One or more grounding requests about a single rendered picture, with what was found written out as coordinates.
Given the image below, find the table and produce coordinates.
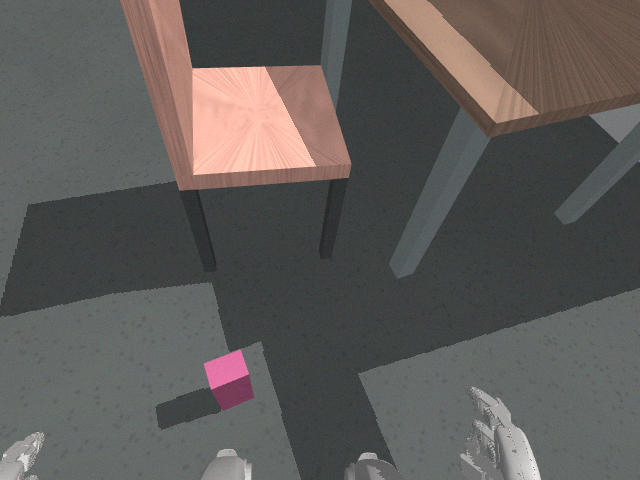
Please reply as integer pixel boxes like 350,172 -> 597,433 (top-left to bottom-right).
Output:
320,0 -> 640,279

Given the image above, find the left robot hand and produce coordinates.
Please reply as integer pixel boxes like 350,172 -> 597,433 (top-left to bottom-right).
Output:
0,431 -> 45,480

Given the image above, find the carton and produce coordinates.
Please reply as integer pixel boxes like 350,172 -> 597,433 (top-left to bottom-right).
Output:
204,349 -> 254,411

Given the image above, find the chair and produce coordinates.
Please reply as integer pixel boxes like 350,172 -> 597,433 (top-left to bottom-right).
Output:
120,0 -> 352,272

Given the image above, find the right robot hand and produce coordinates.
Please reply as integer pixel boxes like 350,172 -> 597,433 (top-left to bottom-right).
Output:
460,387 -> 541,480

